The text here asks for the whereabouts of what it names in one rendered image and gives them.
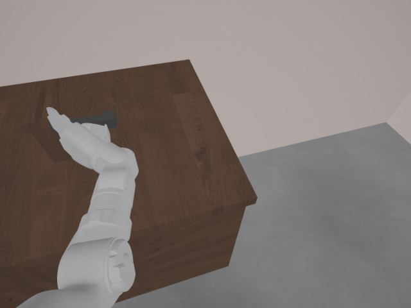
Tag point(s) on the robot left hand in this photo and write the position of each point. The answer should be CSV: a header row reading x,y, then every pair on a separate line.
x,y
79,140

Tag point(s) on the left robot upper arm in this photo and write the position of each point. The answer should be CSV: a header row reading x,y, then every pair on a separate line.
x,y
92,274

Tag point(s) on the tap lever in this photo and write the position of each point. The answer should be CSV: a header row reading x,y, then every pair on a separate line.
x,y
108,118

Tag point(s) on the left robot forearm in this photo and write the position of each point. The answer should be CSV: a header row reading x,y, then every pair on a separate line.
x,y
113,196

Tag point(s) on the counter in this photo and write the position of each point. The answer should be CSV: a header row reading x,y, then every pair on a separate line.
x,y
191,189

